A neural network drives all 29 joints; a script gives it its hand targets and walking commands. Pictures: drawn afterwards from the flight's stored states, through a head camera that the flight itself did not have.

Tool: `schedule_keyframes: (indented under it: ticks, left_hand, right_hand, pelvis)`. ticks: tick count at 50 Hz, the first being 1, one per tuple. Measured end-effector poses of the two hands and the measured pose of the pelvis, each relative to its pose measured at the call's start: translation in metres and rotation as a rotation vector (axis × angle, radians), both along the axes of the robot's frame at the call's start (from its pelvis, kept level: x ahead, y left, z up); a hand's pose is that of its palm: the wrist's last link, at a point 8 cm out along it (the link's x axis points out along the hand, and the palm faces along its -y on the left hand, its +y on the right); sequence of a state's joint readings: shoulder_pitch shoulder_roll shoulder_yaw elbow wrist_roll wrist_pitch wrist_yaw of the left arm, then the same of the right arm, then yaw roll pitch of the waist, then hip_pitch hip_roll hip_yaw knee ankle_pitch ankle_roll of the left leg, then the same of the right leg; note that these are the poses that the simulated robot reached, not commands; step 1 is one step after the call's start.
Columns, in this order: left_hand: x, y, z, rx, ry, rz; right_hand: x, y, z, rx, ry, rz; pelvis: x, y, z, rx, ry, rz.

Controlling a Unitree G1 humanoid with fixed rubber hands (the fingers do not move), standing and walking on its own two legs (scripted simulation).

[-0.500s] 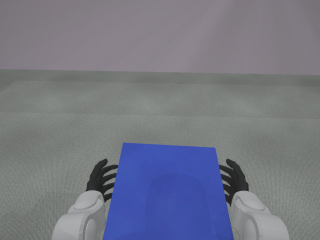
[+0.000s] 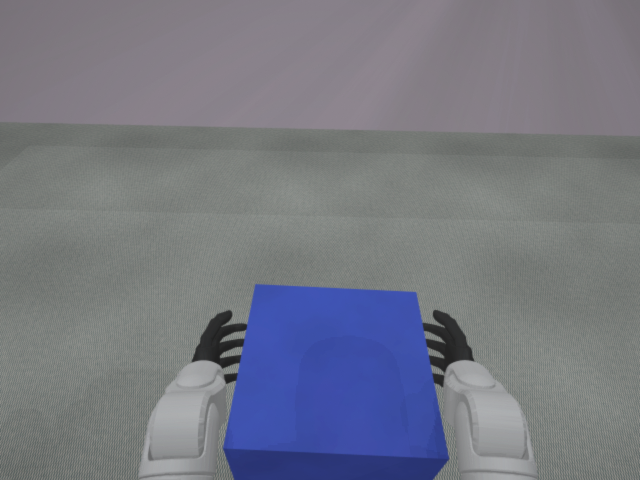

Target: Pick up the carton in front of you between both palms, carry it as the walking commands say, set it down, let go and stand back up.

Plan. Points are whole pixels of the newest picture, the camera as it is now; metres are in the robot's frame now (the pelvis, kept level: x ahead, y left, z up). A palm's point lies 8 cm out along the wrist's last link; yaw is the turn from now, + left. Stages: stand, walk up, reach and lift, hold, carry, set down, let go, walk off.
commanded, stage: carry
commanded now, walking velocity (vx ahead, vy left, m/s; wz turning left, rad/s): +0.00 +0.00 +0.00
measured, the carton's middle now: (329, 406) +0.26 +0.00 -0.03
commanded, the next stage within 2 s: hold in 0.70 s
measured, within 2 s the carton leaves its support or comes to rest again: neither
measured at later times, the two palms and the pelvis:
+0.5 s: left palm (208, 358) +0.29 +0.15 +0.04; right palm (445, 357) +0.29 -0.15 +0.04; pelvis +0.00 +0.01 +0.00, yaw +0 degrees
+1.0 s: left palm (190, 385) +0.25 +0.17 +0.04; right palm (439, 364) +0.28 -0.13 +0.05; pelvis -0.02 -0.01 +0.01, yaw +4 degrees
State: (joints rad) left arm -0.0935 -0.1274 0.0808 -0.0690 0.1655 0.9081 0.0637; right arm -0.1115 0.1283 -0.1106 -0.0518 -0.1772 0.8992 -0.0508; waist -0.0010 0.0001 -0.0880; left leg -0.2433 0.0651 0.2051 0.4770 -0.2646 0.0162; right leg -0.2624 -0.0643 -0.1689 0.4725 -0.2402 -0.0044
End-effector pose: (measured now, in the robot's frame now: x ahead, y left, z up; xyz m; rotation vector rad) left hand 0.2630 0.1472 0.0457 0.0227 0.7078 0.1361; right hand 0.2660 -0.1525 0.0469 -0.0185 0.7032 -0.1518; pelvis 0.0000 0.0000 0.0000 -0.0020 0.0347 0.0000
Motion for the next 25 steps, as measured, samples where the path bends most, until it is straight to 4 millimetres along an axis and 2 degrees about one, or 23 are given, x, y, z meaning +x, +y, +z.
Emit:
schedule_keyframes:
  ticks: [10,20,25]
  left_hand:
    - [0.015,0.003,-0.020,0.019,-0.022,-0.018]
    - [0.023,0.006,-0.009,0.012,-0.068,-0.010]
    - [0.023,0.007,-0.009,0.013,-0.050,-0.011]
  right_hand:
    - [0.015,0.003,-0.019,-0.022,-0.022,0.016]
    - [0.024,0.005,-0.008,-0.012,-0.069,0.013]
    - [0.024,0.007,-0.009,-0.013,-0.051,0.016]
  pelvis:
    - [-0.006,0.002,0.000,0.000,0.000,0.000]
    - [-0.003,0.004,-0.001,-0.001,0.006,0.003]
    - [-0.001,0.005,-0.002,-0.001,0.004,0.003]
